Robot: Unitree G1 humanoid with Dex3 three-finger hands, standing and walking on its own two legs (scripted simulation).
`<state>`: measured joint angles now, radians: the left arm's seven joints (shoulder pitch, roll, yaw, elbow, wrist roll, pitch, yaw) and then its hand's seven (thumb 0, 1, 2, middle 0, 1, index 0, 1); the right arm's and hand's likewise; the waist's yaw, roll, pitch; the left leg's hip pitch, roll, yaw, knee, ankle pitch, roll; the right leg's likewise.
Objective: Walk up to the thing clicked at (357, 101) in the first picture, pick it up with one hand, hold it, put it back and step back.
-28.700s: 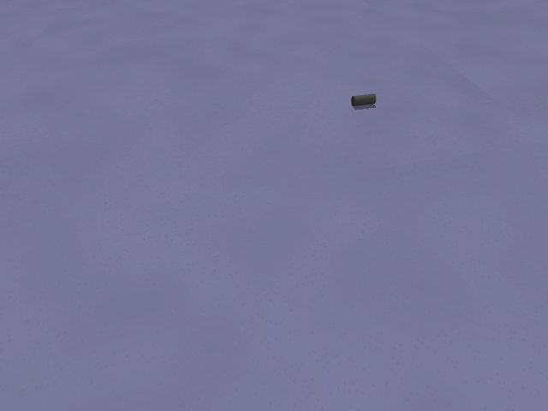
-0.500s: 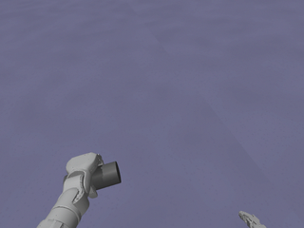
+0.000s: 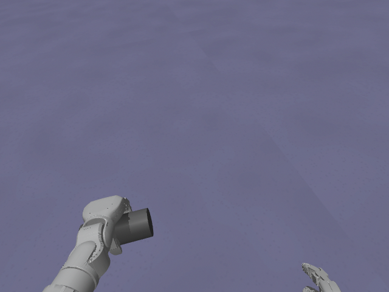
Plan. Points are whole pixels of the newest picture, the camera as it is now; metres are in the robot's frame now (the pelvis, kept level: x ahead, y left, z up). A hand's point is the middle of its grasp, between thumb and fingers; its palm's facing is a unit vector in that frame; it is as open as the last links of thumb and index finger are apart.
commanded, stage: hold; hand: left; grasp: from above
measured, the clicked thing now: (117, 230) +0.30 +0.22 -0.06
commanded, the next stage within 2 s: crouch in 0.36 s
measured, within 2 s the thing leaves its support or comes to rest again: neither
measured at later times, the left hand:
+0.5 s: hand (113, 226) +0.30 +0.23 -0.04, palm faces -0.43 -0.14 -0.89, open 9.6 cm
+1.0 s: hand (126, 245) +0.31 +0.24 -0.17, palm faces -0.45 -0.04 -0.89, open 9.6 cm
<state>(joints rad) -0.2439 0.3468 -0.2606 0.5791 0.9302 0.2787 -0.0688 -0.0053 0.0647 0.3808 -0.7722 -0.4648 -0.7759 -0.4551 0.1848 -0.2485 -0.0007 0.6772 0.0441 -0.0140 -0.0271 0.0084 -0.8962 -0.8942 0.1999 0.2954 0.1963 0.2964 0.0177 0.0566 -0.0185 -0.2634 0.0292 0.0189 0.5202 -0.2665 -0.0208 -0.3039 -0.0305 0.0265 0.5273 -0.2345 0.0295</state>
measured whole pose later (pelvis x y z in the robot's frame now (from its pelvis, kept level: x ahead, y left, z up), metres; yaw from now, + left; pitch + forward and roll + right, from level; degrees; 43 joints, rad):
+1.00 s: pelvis -0.02 +0.00 -0.06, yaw +0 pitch +16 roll -1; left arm -0.50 0.32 -0.15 1.13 1.07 0.11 0.33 0.00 0.09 0.32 -0.76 -0.48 -0.76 -0.47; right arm 0.23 -0.27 -0.05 0.73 -0.01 -0.02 0.02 0.00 -0.88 -0.89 0.20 0.30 0.20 0.30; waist -0.06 -0.01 -0.09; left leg -0.84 0.04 -0.01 0.99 -0.42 -0.02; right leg -0.86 -0.02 0.02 0.95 -0.37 0.04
